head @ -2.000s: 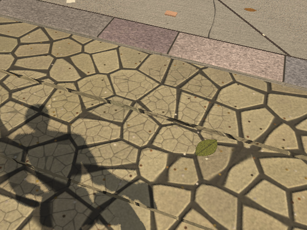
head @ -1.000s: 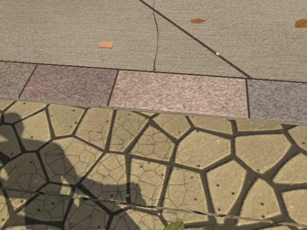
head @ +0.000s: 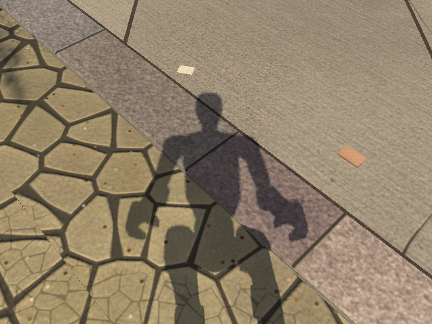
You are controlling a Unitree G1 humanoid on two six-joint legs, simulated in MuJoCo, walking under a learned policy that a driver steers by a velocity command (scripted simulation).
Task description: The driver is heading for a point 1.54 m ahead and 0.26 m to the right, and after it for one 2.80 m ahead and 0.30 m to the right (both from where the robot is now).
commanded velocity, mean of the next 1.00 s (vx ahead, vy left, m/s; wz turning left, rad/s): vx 0.36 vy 0.00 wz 0.16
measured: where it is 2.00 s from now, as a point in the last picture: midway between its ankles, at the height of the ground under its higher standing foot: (227, 309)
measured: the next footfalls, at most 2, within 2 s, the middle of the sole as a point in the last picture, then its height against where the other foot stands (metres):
right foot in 0.30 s outside the picture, level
left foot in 0.76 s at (184, 296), level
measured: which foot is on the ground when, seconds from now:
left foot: down 0.00-0.30, up 0.32-0.74, down 0.76-1.00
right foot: up 0.00-0.28, down 0.30-0.78, up 0.80-1.00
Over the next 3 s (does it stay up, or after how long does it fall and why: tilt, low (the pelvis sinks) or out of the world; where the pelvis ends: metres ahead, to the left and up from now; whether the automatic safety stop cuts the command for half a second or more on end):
stays up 0.91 -0.19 0.07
